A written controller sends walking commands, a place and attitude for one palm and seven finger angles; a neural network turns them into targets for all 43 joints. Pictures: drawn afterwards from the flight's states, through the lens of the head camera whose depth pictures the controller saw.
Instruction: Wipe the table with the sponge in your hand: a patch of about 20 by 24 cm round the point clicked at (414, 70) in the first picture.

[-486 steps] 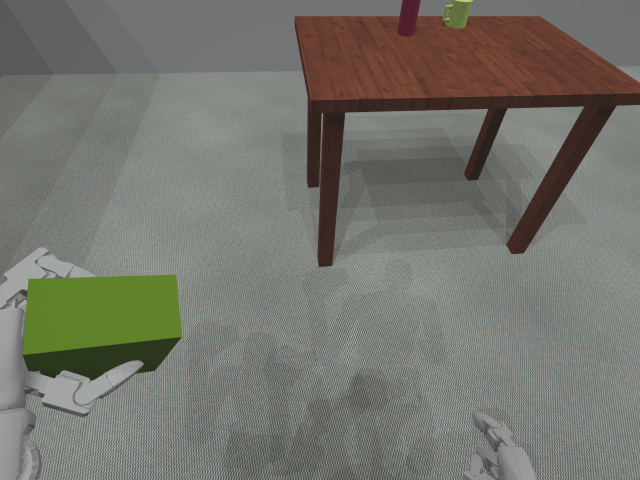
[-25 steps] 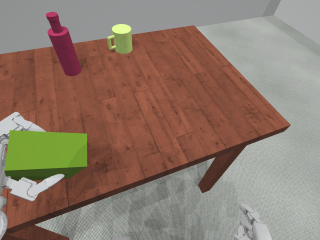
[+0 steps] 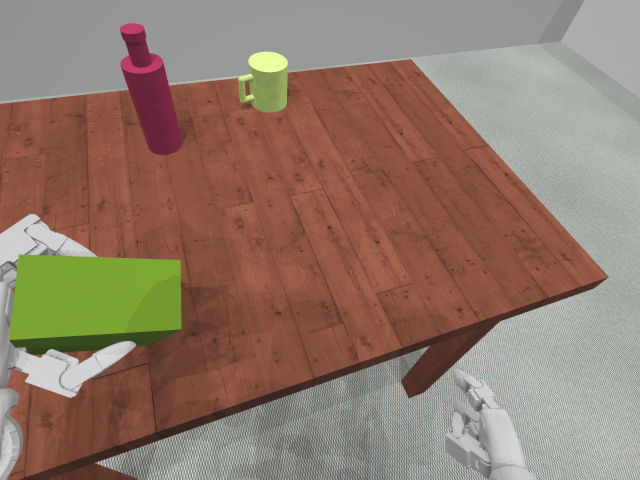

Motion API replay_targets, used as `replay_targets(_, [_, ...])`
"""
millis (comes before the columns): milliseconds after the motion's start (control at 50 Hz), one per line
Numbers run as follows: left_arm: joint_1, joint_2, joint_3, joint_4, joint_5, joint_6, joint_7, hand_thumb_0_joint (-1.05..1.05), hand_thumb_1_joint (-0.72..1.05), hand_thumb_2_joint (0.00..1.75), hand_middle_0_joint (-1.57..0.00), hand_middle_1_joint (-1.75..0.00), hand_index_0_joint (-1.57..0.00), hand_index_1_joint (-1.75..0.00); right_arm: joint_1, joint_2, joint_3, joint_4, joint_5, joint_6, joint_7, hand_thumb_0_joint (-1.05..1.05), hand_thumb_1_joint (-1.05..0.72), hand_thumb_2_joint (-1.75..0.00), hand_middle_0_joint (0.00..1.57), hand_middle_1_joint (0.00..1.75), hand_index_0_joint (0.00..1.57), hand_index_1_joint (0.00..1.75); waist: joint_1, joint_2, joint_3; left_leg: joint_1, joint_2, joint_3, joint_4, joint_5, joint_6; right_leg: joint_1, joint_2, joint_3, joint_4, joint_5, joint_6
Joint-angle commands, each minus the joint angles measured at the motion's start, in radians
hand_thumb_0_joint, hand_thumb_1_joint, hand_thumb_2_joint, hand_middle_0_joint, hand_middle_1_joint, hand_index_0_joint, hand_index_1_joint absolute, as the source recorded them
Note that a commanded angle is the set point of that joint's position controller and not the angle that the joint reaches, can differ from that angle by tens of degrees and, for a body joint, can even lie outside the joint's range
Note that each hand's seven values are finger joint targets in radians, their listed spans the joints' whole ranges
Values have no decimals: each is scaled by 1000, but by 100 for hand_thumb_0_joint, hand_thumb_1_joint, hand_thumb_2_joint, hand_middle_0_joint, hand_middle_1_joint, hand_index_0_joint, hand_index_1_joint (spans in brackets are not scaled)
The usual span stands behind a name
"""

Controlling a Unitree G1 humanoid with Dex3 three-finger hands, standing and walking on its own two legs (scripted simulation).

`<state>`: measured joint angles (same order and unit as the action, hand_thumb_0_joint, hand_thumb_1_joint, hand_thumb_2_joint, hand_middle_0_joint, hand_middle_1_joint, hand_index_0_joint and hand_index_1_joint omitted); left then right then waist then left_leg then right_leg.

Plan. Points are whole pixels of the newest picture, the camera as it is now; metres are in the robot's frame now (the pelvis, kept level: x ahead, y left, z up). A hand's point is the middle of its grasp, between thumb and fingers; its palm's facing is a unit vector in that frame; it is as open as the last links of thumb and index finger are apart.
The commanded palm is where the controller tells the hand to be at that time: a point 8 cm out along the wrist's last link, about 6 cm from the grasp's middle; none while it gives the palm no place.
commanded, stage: come to a stop and stand still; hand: left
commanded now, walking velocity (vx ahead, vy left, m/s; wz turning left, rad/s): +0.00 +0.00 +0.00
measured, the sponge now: (119, 309) +0.23 +0.22 +0.13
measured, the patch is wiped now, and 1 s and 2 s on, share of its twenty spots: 0.00 0.00 0.00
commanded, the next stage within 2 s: look again from close up in 0.12 s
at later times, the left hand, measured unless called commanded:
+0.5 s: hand (80, 305) +0.22 +0.24 +0.15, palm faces +0.34 -0.84 -0.42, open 10.1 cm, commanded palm +0.16 +0.28 +0.18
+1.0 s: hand (137, 303) +0.23 +0.20 +0.15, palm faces +0.32 -0.86 -0.41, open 10.1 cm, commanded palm +0.17 +0.24 +0.18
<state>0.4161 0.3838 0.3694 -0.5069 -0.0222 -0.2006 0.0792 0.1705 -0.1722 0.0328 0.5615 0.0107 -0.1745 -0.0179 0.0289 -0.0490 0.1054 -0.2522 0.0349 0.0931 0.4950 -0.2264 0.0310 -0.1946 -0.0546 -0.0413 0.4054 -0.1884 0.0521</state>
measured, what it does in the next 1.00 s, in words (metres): stands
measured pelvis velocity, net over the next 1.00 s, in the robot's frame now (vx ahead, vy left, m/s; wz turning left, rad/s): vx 0.01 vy -0.04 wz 0.00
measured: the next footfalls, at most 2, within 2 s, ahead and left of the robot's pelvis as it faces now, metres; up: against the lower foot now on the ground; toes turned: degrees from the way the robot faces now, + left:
none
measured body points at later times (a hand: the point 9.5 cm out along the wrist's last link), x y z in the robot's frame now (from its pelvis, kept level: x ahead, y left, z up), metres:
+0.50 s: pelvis +0.00 +0.00 +0.00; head +0.04 +0.02 +0.45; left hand +0.20 +0.28 +0.18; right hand +0.18 -0.23 -0.08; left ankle +0.03 +0.09 -0.74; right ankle +0.02 -0.16 -0.74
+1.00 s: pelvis +0.01 -0.04 +0.00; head +0.05 -0.03 +0.45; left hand +0.21 +0.24 +0.18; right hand +0.19 -0.26 -0.08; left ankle +0.03 +0.09 -0.74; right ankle +0.02 -0.16 -0.74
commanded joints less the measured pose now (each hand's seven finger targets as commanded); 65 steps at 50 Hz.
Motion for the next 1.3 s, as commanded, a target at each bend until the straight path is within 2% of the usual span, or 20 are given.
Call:
replay_targets(0, [-67,138,89,-208,-14,-62,25,0,10,130,-120,-160,-120,-160,-38,-144,-67,-148,7,-32,-11,0,-90,-90,20,30,20,30,-14,144,-211,67,78,-93,-120,156,-21,79,-11,21,-10,200,-64])
replay_targets(60, [-71,165,116,-214,-9,-57,35,0,10,130,-120,-160,-120,-160,-64,-147,-65,-150,13,-30,-14,0,-90,-90,20,30,20,30,-13,146,-216,72,76,-90,-130,102,-21,72,-13,28,-14,164,-63])
replay_targets(80, [-53,112,68,-192,-16,-60,28,0,10,130,-120,-160,-120,-160,-45,-138,-60,-150,6,-23,-14,0,-90,-90,20,30,20,30,-14,147,-204,51,75,-92,-134,89,-15,77,-12,13,-25,157,-62])
replay_targets(160, [-46,171,123,-223,-11,-57,40,0,10,130,-120,-160,-120,-160,-63,-147,-65,-154,14,-26,-17,0,-90,-90,20,30,20,30,-13,138,-222,64,74,-96,-132,93,-19,85,-16,25,-17,161,-65])
replay_targets(180, [-27,122,79,-206,-18,-59,31,0,10,130,-120,-160,-120,-160,-47,-139,-61,-153,7,-19,-17,0,-90,-90,20,30,20,30,-13,131,-212,53,76,-96,-129,90,-13,84,-16,14,-29,163,-64])
replay_targets(260, [-34,177,133,-209,-13,-56,41,0,10,130,-120,-160,-120,-160,-61,-149,-67,-151,14,-22,-19,0,-90,-90,20,30,20,30,-14,138,-213,52,78,-97,-136,57,-17,80,-19,27,-25,139,-65])
replay_targets(280, [-26,119,80,-194,-19,-60,31,0,10,130,-120,-160,-120,-160,-41,-142,-63,-149,9,-16,-19,0,-90,-90,20,30,20,30,-16,128,-199,34,76,-103,-139,53,-13,83,-15,12,-33,136,-65])
replay_targets(360, [-37,170,122,-207,-12,-58,39,0,10,130,-120,-160,-120,-160,-55,-150,-69,-148,15,-22,-20,0,-90,-90,20,30,20,30,-16,139,-204,48,78,-100,-140,50,-16,75,-19,24,-26,131,-67])
replay_targets(380, [-33,123,81,-198,-18,-63,31,0,10,130,-120,-160,-120,-160,-39,-145,-65,-145,10,-17,-20,0,-90,-90,20,30,20,30,-18,144,-199,38,74,-103,-144,51,-13,78,-14,11,-31,129,-67])
replay_targets(460, [-34,165,119,-192,-12,-55,39,0,10,130,-120,-160,-120,-160,-56,-150,-69,-145,15,-21,-21,0,-90,-90,20,30,20,30,-17,124,-196,42,77,-104,-145,22,-15,69,-20,29,-34,111,-67])
replay_targets(480, [-24,117,76,-170,-17,-57,32,0,10,130,-120,-160,-120,-160,-40,-144,-65,-143,11,-17,-21,0,-90,-90,20,30,20,30,-19,113,-181,29,76,-107,-149,10,-11,64,-16,19,-41,101,-67])
replay_targets(560, [-44,166,119,-195,-11,-50,41,0,10,130,-120,-160,-120,-160,-55,-152,-72,-143,15,-18,-22,0,-90,-90,20,30,20,30,-18,108,-200,45,75,-103,-138,13,-11,67,-23,39,-40,112,-69])
replay_targets(580, [-34,119,78,-171,-19,-52,33,0,10,130,-120,-160,-120,-160,-42,-141,-67,-142,12,-14,-22,0,-90,-90,20,30,20,30,-21,102,-185,42,79,-106,-144,7,-9,54,-16,27,-48,100,-67])
replay_targets(660, [-74,173,123,-209,-20,-48,37,0,10,130,-120,-160,-120,-160,-59,-144,-73,-149,16,-15,-19,0,-90,-90,20,30,20,30,-19,135,-196,68,106,-119,-164,46,-17,45,-3,21,-16,96,-60])
replay_targets(680, [-67,121,79,-196,-26,-50,29,0,10,130,-120,-160,-120,-160,-46,-138,-71,-151,14,-12,-17,0,-90,-90,20,30,20,30,-22,152,-184,54,110,-122,-172,40,-14,45,6,8,-16,86,-58])
replay_targets(700, [-83,148,96,-213,-24,-50,30,0,10,130,-120,-160,-120,-160,-45,-143,-79,-158,16,-15,-16,0,-90,-90,20,30,20,30,-21,167,-181,53,119,-130,-173,47,-15,47,4,10,-7,87,-58])
replay_targets(1020, [-21,172,120,-264,-57,-31,23,0,10,130,-120,-160,-120,-160,-41,-141,-100,-173,17,11,-7,0,-90,-90,20,30,20,30,-26,125,-214,70,139,-97,-36,134,-15,21,-23,46,-9,194,-74])
replay_targets(1160, [52,186,141,-233,-56,-9,53,0,10,130,-120,-160,-120,-160,-56,-141,-86,-152,27,19,-20,0,-90,-90,20,30,20,30,-31,75,-218,67,59,-75,30,12,-16,-6,-83,146,-80,128,-101])
replay_targets(1240, [40,176,131,-220,-56,-2,56,0,10,130,-120,-160,-120,-160,-54,-146,-84,-147,21,21,-27,0,-90,-90,20,30,20,30,-30,11,-203,56,44,-87,52,39,-11,-8,-104,157,-100,136,-104])
replay_targets(1280, [56,161,118,-211,-52,-6,60,0,10,130,-120,-160,-120,-160,-58,-148,-76,-136,17,25,-31,0,-90,-90,20,30,20,30,-29,44,-211,71,59,-88,17,84,-2,10,-89,121,-74,167,-96])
